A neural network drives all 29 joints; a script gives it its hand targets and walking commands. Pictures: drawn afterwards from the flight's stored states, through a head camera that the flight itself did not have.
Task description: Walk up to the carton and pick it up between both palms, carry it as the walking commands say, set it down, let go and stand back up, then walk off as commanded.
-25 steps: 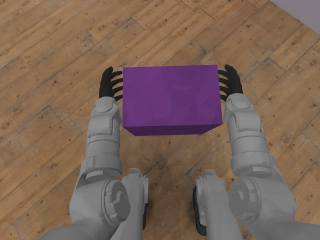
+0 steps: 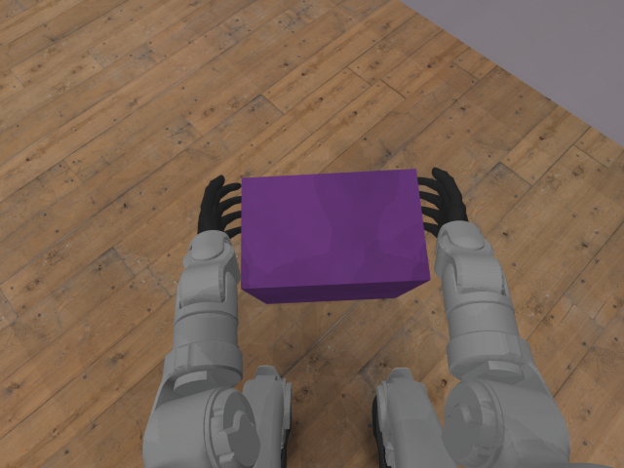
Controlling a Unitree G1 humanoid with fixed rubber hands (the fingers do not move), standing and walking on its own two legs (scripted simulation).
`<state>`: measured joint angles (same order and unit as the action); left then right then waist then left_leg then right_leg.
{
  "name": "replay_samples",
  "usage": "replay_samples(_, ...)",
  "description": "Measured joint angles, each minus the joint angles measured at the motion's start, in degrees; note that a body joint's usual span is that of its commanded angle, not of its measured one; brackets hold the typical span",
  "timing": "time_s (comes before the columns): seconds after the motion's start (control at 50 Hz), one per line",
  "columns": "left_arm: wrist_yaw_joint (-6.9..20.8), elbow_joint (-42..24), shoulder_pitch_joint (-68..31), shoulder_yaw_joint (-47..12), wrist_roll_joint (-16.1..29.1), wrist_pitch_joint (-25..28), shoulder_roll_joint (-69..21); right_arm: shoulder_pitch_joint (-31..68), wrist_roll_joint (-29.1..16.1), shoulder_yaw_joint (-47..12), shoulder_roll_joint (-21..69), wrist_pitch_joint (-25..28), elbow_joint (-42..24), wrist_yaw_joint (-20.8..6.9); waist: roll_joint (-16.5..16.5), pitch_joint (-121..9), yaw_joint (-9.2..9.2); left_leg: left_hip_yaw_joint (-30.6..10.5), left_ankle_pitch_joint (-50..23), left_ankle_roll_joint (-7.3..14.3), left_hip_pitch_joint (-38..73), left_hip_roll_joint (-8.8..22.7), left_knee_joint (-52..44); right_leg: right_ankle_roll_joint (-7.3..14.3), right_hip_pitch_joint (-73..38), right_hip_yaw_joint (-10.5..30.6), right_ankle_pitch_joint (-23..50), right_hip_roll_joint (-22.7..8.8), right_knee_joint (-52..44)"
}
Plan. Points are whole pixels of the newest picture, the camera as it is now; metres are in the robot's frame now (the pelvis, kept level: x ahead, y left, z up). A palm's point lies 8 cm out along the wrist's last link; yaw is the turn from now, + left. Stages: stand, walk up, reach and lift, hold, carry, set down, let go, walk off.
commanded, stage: reach and lift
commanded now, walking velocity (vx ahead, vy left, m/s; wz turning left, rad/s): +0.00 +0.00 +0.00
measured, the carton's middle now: (329, 246) +0.43 +0.01 -0.13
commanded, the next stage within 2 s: none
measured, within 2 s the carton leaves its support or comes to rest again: neither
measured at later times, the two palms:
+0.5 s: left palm (196, 228) +0.39 +0.16 +0.03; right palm (481, 214) +0.40 -0.15 +0.04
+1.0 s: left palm (170, 218) +0.37 +0.16 +0.11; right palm (514, 202) +0.38 -0.15 +0.11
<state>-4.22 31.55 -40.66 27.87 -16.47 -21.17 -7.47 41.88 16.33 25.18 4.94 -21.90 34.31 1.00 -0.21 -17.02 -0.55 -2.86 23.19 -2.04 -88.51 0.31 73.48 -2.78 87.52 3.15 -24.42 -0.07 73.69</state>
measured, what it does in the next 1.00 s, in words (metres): rises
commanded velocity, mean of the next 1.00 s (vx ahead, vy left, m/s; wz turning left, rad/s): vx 0.00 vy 0.00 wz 0.00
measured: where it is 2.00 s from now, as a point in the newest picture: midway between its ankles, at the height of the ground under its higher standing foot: (332, 452)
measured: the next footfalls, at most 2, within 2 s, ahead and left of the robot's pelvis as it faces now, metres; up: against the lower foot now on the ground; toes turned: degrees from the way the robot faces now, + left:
none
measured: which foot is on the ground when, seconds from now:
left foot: down 0.00-1.00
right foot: down 0.00-1.00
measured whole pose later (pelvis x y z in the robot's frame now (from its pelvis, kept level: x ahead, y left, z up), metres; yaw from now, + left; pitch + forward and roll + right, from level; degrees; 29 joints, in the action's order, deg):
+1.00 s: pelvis +0.04 -0.01 +0.13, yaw +0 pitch +18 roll +0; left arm 4.0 20.7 -23.4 24.8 -19.1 -23.8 -10.6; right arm 24.6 19.0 23.0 10.8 -23.1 22.1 -3.5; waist -0.1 -5.5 -1.5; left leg -2.2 11.7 -2.3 -41.4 1.9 34.7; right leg -1.5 40.8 2.8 -12.5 0.0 35.0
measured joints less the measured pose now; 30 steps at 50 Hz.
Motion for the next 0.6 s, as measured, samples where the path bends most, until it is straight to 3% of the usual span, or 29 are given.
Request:
replay_samples(0.18,0.88,-2.11,3.76,-0.17,-0.59,-0.16,-1.3,-3.53,0.78,-0.08,1.26,-0.04,-2.27,-1.14,0.1,0.75,0.16,0.3,-1.42,0.17,7.16,0.15,-6.11,0.08,-7.06,0.12,1.54,-0.1,-6.13)
replay_samples(0.6,6.71,-7.02,10.69,-0.88,-2.13,-1.44,-2.05,-10.14,1.56,-0.78,3.03,-0.34,-6.93,-4.7,-0.32,6.98,0.02,0.5,-6.36,-0.05,27.53,0.82,-22.91,0.77,-27.1,-0.09,6.58,-0.07,-22.68)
